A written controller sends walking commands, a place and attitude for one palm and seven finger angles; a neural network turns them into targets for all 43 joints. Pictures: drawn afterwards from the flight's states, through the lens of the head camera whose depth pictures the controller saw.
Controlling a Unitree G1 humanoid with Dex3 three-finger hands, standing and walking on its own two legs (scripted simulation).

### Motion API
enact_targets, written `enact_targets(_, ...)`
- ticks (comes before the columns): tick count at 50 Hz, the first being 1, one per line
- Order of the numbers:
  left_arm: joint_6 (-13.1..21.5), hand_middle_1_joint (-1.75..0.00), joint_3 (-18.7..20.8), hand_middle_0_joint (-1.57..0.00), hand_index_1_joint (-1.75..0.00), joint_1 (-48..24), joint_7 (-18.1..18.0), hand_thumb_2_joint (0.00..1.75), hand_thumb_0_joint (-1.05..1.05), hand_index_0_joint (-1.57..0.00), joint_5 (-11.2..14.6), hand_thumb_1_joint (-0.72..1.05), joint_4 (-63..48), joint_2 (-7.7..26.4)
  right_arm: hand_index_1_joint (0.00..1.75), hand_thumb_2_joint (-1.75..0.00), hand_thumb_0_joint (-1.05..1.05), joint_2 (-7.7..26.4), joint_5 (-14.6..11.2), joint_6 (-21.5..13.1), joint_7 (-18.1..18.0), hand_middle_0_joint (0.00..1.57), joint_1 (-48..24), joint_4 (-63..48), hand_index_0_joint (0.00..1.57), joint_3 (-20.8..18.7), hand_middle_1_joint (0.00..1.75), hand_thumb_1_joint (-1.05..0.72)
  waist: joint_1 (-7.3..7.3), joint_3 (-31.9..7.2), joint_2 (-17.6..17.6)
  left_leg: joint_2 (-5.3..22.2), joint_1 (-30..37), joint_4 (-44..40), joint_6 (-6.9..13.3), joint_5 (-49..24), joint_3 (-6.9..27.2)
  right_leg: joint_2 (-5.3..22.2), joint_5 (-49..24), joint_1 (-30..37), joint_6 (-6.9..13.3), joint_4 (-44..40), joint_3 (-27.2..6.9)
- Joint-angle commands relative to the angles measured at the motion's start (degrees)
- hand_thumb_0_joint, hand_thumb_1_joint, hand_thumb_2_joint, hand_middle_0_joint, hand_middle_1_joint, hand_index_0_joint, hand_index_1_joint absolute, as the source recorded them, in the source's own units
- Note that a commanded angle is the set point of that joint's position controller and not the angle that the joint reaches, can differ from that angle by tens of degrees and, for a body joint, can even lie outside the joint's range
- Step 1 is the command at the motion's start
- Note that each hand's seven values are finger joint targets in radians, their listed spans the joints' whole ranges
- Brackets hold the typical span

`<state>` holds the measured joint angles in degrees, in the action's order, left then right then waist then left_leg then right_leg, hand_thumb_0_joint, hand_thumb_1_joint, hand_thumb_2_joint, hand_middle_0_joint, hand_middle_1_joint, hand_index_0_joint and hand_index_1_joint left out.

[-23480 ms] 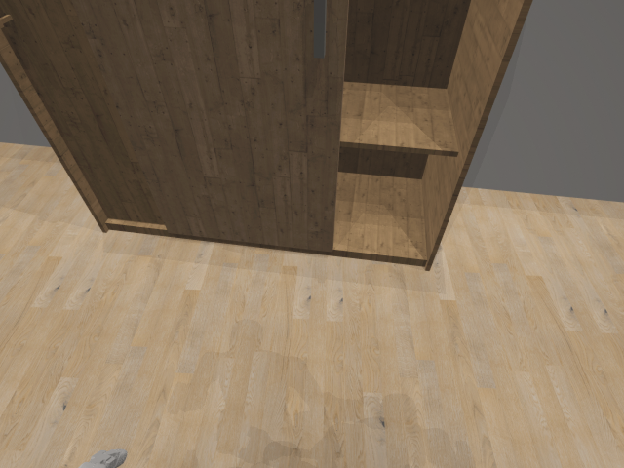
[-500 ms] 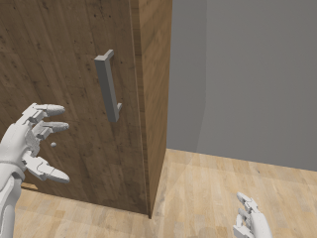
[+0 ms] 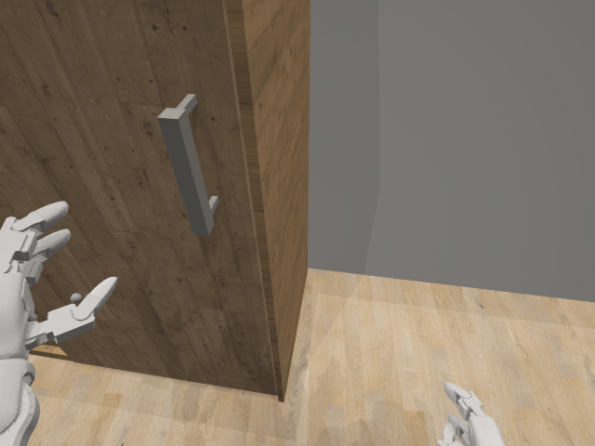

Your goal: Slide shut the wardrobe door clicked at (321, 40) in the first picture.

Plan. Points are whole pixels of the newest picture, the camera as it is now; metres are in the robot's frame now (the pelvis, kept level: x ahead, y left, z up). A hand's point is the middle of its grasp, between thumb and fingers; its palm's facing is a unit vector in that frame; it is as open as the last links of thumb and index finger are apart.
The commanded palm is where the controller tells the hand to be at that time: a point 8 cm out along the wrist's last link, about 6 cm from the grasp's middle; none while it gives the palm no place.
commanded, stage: draw the hand back to the body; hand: left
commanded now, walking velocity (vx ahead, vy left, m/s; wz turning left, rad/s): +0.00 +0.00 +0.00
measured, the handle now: (196, 168) +0.41 +0.20 +0.18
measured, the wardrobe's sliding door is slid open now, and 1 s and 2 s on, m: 0.00 0.00 0.00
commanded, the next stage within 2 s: step back with the hand held close in 0.52 s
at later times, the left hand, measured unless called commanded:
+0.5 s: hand (72, 309) +0.19 +0.26 +0.16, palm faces +0.47 -0.80 -0.37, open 7.5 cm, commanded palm +0.14 +0.30 +0.17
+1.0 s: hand (78, 308) +0.19 +0.26 +0.16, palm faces +0.35 -0.79 -0.51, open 7.4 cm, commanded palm +0.13 +0.30 +0.17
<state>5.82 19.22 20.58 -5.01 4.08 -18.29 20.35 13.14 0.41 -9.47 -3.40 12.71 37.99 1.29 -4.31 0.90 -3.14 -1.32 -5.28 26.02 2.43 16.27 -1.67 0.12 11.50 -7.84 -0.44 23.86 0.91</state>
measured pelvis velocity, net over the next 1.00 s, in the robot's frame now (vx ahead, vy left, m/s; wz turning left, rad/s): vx -0.03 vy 0.01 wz -0.05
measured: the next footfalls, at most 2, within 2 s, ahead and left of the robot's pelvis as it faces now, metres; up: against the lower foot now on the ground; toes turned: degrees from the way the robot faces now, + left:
right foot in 1.90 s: -0.20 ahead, -0.13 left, +0.00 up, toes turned -3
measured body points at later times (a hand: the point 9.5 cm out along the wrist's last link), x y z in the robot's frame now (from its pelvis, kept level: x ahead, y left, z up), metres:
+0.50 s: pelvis +0.00 -0.01 +0.00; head -0.02 -0.02 +0.45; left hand +0.16 +0.30 +0.18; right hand +0.20 -0.22 -0.07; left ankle -0.02 +0.09 -0.74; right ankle +0.02 -0.13 -0.74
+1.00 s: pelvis -0.03 +0.01 +0.00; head -0.02 +0.00 +0.45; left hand +0.17 +0.30 +0.19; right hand +0.14 -0.25 -0.08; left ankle -0.02 +0.09 -0.74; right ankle +0.02 -0.13 -0.74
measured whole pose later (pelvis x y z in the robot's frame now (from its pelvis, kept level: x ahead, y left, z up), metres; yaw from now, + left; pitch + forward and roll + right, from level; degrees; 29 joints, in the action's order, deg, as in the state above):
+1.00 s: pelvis -0.03 +0.01 +0.00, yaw -3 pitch +1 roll +0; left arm 12.9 23.3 29.0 -5.8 1.2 -23.5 23.4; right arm 14.3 0.1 -3.8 -4.1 11.9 31.7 -1.3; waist -0.3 -0.2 -1.3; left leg -1.9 -13.8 27.4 3.6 14.3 -5.3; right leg 0.6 9.1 -18.1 -1.6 26.7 -2.7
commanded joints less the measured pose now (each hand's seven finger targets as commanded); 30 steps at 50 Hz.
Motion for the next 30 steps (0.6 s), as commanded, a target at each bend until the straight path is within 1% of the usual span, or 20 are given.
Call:
enact_targets(1, 3.3, -0.43, 6.9, -0.21, -0.43, -4.2, -0.8, 0.80, 0.00, -0.21, 0.2, 0.68, -13.5, 11.2, 0.30, -0.90, 0.00, 6.5, 0.1, -3.1, -0.6, 0.20, -7.7, -10.0, 0.20, -3.0, 0.30, -0.90, -0.77, -4.8, -1.3, 3.3, -3.7, -5.7, -2.5, -14.8, 2.3, 0.2, -8.3, 4.8, 2.0, -2.5, -0.3)
enact_targets(3, 3.2, -0.38, 6.9, -0.21, -0.38, -3.5, -0.8, 0.83, 0.00, -0.21, 0.3, 0.75, -13.7, 11.0, 0.30, -0.90, 0.00, 6.5, 0.1, -3.0, -0.7, 0.20, -7.5, -10.2, 0.20, -3.0, 0.30, -0.90, -0.64, -4.5, -0.2, 3.3, -3.7, -5.5, -2.4, -14.9, 2.2, 0.2, -8.6, 4.6, 1.9, -2.6, -0.3)
enact_targets(5, 3.2, -0.34, 6.9, -0.20, -0.34, -2.8, -0.9, 0.87, 0.00, -0.20, 0.1, 0.83, -14.9, 11.0, 0.30, -0.90, 0.00, 6.4, 0.1, -2.9, -0.7, 0.20, -7.4, -10.3, 0.20, -3.1, 0.30, -0.90, -0.69, -5.2, -0.8, 3.3, -3.3, -5.3, -2.4, -15.6, 2.1, 0.2, -8.9, 4.7, 1.9, -2.6, -0.4)
enact_targets(6, 3.2, -0.32, 6.8, -0.20, -0.32, -3.2, -0.9, 0.88, 0.00, -0.20, 0.0, 0.86, -15.6, 11.2, 0.30, -0.90, 0.00, 6.5, 0.1, -3.0, -0.7, 0.20, -7.4, -10.4, 0.20, -3.0, 0.30, -0.90, -0.65, -4.9, -2.4, 3.3, -3.2, -5.5, -2.7, -15.7, 2.3, 0.1, -8.8, 4.9, 2.0, -2.6, -0.5)
enact_targets(7, 2.9, -0.30, 6.9, -0.20, -0.30, -2.5, -1.0, 0.90, 0.00, -0.20, 0.0, 0.90, -15.3, 11.2, 0.30, -0.90, 0.00, 6.3, 0.2, -3.0, -0.8, 0.20, -7.5, -10.5, 0.20, -2.9, 0.30, -0.90, -0.65, -4.0, -2.4, 3.2, -3.4, -5.4, -2.6, -15.6, 2.1, 0.1, -8.9, 4.3, 1.9, -2.7, -0.4)
enact_targets(8, 2.9, -0.30, 6.4, -0.20, -0.30, -2.8, -1.0, 0.90, 0.00, -0.20, -0.1, 0.90, -15.7, 10.7, 0.30, -0.90, 0.00, 6.3, 0.1, -3.0, -0.8, 0.20, -7.2, -10.4, 0.20, -2.9, 0.30, -0.90, -0.43, -4.5, -2.4, 3.2, -2.9, -5.2, -2.7, -16.1, 2.1, 0.1, -9.1, 4.2, 1.9, -2.7, -0.5)
enact_targets(10, 2.6, -0.30, 6.7, -0.20, -0.30, -3.2, -1.1, 0.90, 0.00, -0.20, 0.0, 0.90, -15.1, 10.9, 0.30, -0.90, 0.00, 6.4, 0.3, -2.9, -0.9, 0.20, -7.2, -10.3, 0.20, -2.9, 0.30, -0.90, -0.49, -4.3, -0.3, 3.2, -3.3, -5.1, -2.4, -16.1, 2.2, 0.1, -9.3, 4.2, 1.8, -2.7, -0.4)
enact_targets(12, 2.7, -0.30, 6.4, -0.20, -0.30, -4.1, -1.1, 0.90, 0.00, -0.20, -0.2, 0.90, -15.7, 10.9, 0.30, -0.90, 0.00, 6.3, 0.2, -3.0, -1.0, 0.20, -7.3, -10.3, 0.20, -2.9, 0.30, -0.90, -0.20, -3.8, -1.8, 3.2, -2.9, -5.2, -2.6, -15.3, 2.1, 0.1, -8.6, 3.8, 1.9, -3.0, -0.5)
enact_targets(13, 2.6, -0.30, 6.4, -0.20, -0.30, -3.9, -1.2, 0.90, 0.00, -0.20, -0.1, 0.90, -15.6, 10.9, 0.30, -0.90, 0.00, 6.3, 0.3, -3.1, -1.0, 0.20, -7.2, -10.2, 0.20, -2.8, 0.30, -0.90, -0.35, -4.2, -2.0, 3.2, -2.7, -5.3, -2.6, -15.4, 2.2, 0.1, -8.5, 4.0, 1.9, -3.0, -0.5)
enact_targets(14, 2.6, -0.30, 6.7, -0.20, -0.30, -3.8, -1.3, 0.90, 0.00, -0.20, -0.1, 0.90, -15.5, 11.1, 0.30, -0.90, 0.00, 6.3, 0.3, -3.0, -1.0, 0.20, -7.2, -10.3, 0.20, -2.8, 0.30, -0.90, -0.50, -4.7, -1.3, 3.1, -2.9, -5.3, -2.6, -15.4, 2.3, 0.2, -8.6, 4.4, 1.9, -2.8, -0.3)
enact_targets(16, 2.3, -0.30, 6.4, -0.20, -0.30, -3.5, -1.2, 0.90, 0.00, -0.20, 0.0, 0.90, -15.1, 10.8, 0.30, -0.90, 0.00, 6.3, 0.2, -3.1, -1.0, 0.20, -7.3, -10.3, 0.20, -2.8, 0.30, -0.90, -0.43, -4.3, -1.4, 3.0, -2.8, -5.3, -2.6, -15.1, 2.1, 0.1, -8.6, 4.6, 1.9, -3.1, -0.4)
enact_targets(18, 2.2, -0.30, 6.3, -0.20, -0.30, -3.0, -1.2, 0.90, 0.00, -0.20, 0.0, 0.90, -14.3, 10.6, 0.30, -0.90, 0.00, 6.2, 0.3, -2.8, -0.9, 0.20, -7.5, -10.2, 0.20, -2.7, 0.30, -0.90, -0.46, -3.7, -0.4, 3.1, -3.1, -5.2, -2.4, -15.2, 2.0, 0.2, -8.8, 4.4, 1.8, -3.2, -0.4)
enact_targets(19, 2.2, -0.30, 6.1, -0.20, -0.30, -3.5, -1.2, 0.90, 0.00, -0.20, 0.0, 0.90, -14.7, 10.5, 0.30, -0.90, 0.00, 6.2, 0.2, -2.7, -0.9, 0.20, -7.5, -10.2, 0.20, -2.8, 0.30, -0.90, -0.38, -3.7, -0.4, 3.1, -3.2, -5.4, -2.5, -14.5, 2.2, 0.1, -8.1, 4.3, 1.8, -3.2, -0.4)
enact_targets(21, 2.3, -0.30, 6.1, -0.20, -0.30, -4.5, -1.2, 0.90, 0.00, -0.20, -0.1, 0.90, -15.3, 10.8, 0.30, -0.90, 0.00, 6.2, 0.2, -2.9, -0.9, 0.20, -7.8, -10.3, 0.20, -2.7, 0.30, -0.90, -0.40, -3.1, -2.1, 3.0, -3.2, -5.6, -2.5, -13.4, 2.3, 0.0, -7.1, 4.3, 2.0, -3.8, -0.6)
enact_targets(22, 2.3, -0.30, 6.2, -0.20, -0.30, -4.0, -1.2, 0.90, 0.00, -0.20, 0.0, 0.90, -14.7, 10.8, 0.30, -0.90, 0.00, 6.1, 0.2, -2.9, -0.9, 0.20, -8.0, -10.3, 0.20, -2.6, 0.30, -0.90, -0.43, -2.4, -1.8, 3.1, -3.5, -5.7, -2.5, -12.7, 2.3, 0.1, -6.5, 4.1, 1.9, -3.9, -0.5)
enact_targets(24, 2.5, -0.30, 6.6, -0.20, -0.30, -3.7, -1.3, 0.90, 0.00, -0.20, -0.1, 0.90, -15.6, 11.0, 0.30, -0.90, 0.00, 6.1, 0.3, -3.0, -0.9, 0.20, -7.8, -10.3, 0.20, -2.7, 0.30, -0.90, -0.64, -4.2, -2.0, 3.0, -2.9, -5.7, -2.5, -13.9, 2.3, 0.1, -7.5, 5.0, 1.9, -3.4, -0.4)
enact_targets(25, 2.4, -0.30, 6.9, -0.20, -0.30, -3.3, -1.3, 0.90, 0.00, -0.20, 0.0, 0.90, -14.8, 11.1, 0.30, -0.90, 0.00, 6.0, 0.3, -2.9, -0.9, 0.20, -7.8, -10.3, 0.20, -2.7, 0.30, -0.90, -0.72, -3.9, -0.5, 3.0, -2.9, -5.6, -2.3, -13.8, 2.2, 0.1, -7.7, 4.7, 1.9, -3.6, -0.5)
enact_targets(27, 2.5, -0.30, 6.6, -0.20, -0.30, -3.5, -1.3, 0.90, 0.00, -0.20, 0.0, 0.90, -15.1, 11.0, 0.30, -0.90, 0.00, 6.0, 0.2, -3.0, -0.9, 0.20, -7.9, -10.3, 0.20, -2.7, 0.30, -0.90, -0.50, -3.3, -1.2, 3.0, -3.0, -5.7, -2.5, -13.0, 2.2, 0.1, -7.0, 4.6, 1.9, -4.0, -0.7)
enact_targets(29, 2.5, -0.30, 6.7, -0.20, -0.30, -3.2, -1.2, 0.90, 0.00, -0.20, 0.1, 0.90, -14.6, 10.9, 0.30, -0.90, 0.00, 6.0, 0.2, -3.0, -0.9, 0.20, -7.9, -10.2, 0.20, -2.8, 0.30, -0.90, -0.65, -3.5, 0.1, 3.0, -3.3, -5.8, -2.3, -13.1, 2.2, 0.1, -7.1, 4.9, 1.8, -4.0, -0.6)
enact_targets(30, 2.6, -0.30, 6.6, -0.20, -0.30, -3.3, -1.2, 0.90, 0.00, -0.20, 0.0, 0.90, -14.6, 10.9, 0.30, -0.90, 0.00, 6.0, 0.2, -3.0, -0.9, 0.20, -8.1, -10.2, 0.20, -2.8, 0.30, -0.90, -0.63, -3.2, -0.8, 3.0, -3.1, -5.7, -2.3, -12.7, 1.9, 0.1, -6.7, 4.5, 1.8, -4.2, -0.7)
